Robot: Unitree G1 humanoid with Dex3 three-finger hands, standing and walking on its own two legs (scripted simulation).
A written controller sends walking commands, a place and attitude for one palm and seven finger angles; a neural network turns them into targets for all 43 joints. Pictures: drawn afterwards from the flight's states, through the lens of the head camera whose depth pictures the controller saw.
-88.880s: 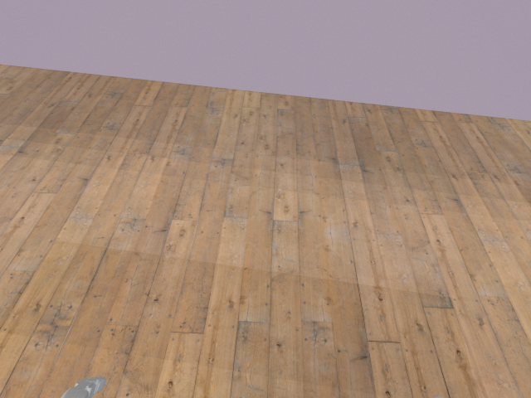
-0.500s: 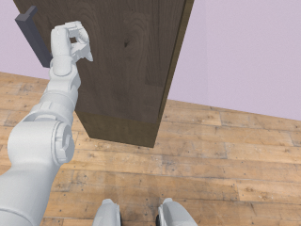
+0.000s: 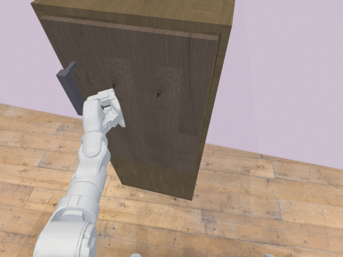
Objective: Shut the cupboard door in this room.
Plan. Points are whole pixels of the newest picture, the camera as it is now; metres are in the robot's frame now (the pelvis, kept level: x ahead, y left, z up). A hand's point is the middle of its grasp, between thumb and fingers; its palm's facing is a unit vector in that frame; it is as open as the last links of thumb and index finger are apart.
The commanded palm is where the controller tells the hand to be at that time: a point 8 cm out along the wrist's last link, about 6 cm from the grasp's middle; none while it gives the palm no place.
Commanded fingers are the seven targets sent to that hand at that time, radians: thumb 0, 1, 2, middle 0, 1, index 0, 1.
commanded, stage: draw the hand back to the body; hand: left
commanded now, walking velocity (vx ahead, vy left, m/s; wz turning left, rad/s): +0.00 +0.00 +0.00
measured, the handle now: (78, 89) +0.53 +0.24 +0.09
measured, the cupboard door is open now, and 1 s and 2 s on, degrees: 0 0 0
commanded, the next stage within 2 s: step back with the hand held close in 1.64 s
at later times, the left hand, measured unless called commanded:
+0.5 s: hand (84, 137) +0.34 +0.17 +0.14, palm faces +0.11 -0.99 -0.03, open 3.1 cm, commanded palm +0.30 +0.21 +0.14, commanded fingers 0.00 0.90 0.90 -1.22 -1.41 -1.22 -1.41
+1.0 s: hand (3, 181) +0.23 +0.25 +0.17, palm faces +0.35 -0.88 -0.31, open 4.2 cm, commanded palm +0.18 +0.29 +0.19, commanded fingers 0.00 0.90 0.90 -0.53 -0.66 -0.53 -0.66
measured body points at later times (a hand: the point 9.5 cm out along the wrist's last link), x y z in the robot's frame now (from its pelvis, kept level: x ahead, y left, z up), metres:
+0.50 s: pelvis +0.00 +0.00 +0.02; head +0.00 -0.03 +0.47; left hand +0.32 +0.22 +0.14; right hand +0.15 -0.25 -0.08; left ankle +0.02 +0.14 -0.70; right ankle -0.04 -0.11 -0.70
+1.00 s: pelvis -0.01 +0.02 +0.04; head -0.03 -0.01 +0.49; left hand +0.21 +0.30 +0.19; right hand +0.18 -0.20 -0.05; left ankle +0.02 +0.14 -0.70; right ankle -0.04 -0.11 -0.70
